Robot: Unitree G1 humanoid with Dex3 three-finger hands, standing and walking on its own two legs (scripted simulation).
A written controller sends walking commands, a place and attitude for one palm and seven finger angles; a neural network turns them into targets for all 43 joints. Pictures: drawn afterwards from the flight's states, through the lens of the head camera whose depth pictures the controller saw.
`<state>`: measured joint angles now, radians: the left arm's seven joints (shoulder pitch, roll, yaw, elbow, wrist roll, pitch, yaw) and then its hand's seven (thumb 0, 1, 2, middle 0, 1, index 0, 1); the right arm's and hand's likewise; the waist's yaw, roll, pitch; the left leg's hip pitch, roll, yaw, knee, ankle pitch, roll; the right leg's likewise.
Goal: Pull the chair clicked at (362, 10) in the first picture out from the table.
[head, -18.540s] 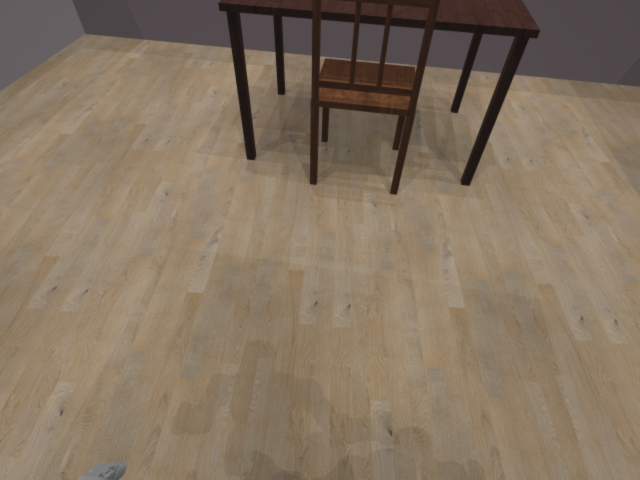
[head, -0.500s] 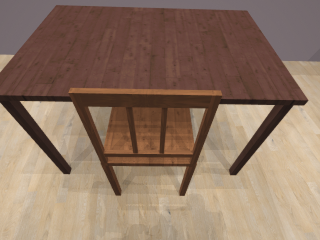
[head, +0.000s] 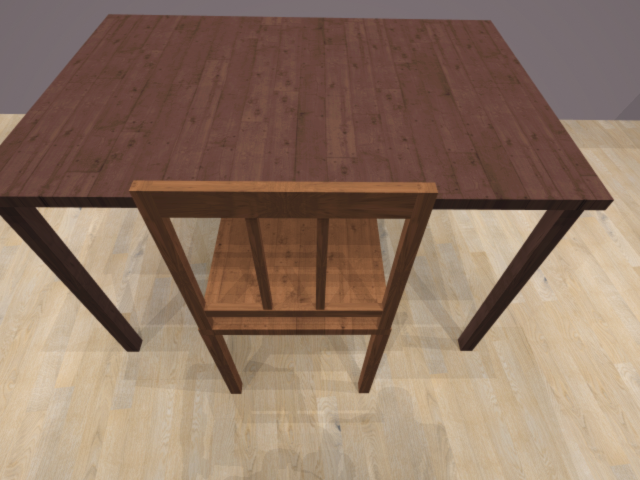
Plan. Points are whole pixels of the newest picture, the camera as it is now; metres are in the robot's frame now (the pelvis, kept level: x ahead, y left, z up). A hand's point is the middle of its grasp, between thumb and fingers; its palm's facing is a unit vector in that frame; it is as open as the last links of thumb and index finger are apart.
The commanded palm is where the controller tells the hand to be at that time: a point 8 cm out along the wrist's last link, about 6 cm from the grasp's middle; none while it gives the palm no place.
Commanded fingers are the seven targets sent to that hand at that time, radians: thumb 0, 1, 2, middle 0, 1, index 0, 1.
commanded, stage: look again from close up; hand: left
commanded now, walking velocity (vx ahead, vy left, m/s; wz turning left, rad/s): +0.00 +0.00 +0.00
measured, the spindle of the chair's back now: (260, 267) +0.47 +0.13 -0.10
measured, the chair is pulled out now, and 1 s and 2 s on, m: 0.00 0.00 0.00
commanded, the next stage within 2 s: raise the hand toward the chair's back in 0.02 s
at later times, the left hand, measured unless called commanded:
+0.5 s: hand (229, 446) +0.17 +0.12 -0.05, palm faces +0.03 -1.00 +0.02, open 8.8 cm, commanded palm +0.11 +0.21 -0.06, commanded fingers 0.00 0.43 0.70 -0.15 -0.23 -0.15 -0.23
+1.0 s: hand (206, 436) +0.18 +0.15 -0.05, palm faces +0.10 -0.99 -0.05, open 13.2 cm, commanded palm +0.14 +0.21 -0.05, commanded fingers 0.00 -0.15 0.45 -0.09 -0.14 -0.09 -0.14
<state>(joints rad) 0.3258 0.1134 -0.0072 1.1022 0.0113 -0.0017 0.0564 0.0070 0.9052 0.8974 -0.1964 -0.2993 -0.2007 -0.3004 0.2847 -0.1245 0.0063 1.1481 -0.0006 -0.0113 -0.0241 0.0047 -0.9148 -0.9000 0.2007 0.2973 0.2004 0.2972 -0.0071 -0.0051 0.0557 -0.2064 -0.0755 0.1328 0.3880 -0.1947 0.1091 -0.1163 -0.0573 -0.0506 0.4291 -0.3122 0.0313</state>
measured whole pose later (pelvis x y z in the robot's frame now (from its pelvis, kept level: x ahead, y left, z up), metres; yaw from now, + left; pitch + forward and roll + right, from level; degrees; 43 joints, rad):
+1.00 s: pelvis -0.02 -0.06 -0.09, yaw +4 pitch +16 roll -1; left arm 0.40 0.22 0.22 0.07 -0.30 -0.44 -0.29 0.01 0.07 0.54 -0.12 -0.17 -0.12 -0.17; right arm 0.23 -0.20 0.00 0.63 0.04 -0.19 -0.06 0.01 -0.90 -0.90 0.21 0.30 0.21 0.30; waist -0.02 0.03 -0.14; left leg -0.94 0.01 0.02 1.12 -0.46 0.03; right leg -0.86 0.05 -0.13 1.10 -0.53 -0.09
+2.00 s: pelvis -0.02 +0.00 -0.08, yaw +4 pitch +15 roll -5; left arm 0.29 0.28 0.20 0.08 -0.28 -0.40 -0.25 -0.01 -0.50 0.30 -0.06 -0.08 -0.06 -0.08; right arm 0.25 -0.26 0.02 0.54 0.03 -0.17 -0.03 0.01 -0.90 -0.90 0.21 0.30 0.20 0.30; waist -0.03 0.03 -0.13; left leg -0.89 -0.02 0.04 1.08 -0.45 0.10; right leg -0.78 0.02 -0.11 1.01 -0.49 -0.02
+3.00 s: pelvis -0.02 -0.03 -0.09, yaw +3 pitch +18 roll -3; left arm 0.08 0.22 0.12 0.24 -0.23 -0.44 -0.17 -0.01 -0.50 0.30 -0.06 -0.08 -0.06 -0.08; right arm 0.22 -0.26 0.02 0.56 0.02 -0.13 -0.02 0.01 -0.90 -0.90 0.20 0.30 0.20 0.30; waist -0.03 0.04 -0.15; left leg -1.00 0.00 0.03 1.16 -0.49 0.07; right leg -0.90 0.04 -0.12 1.13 -0.54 -0.06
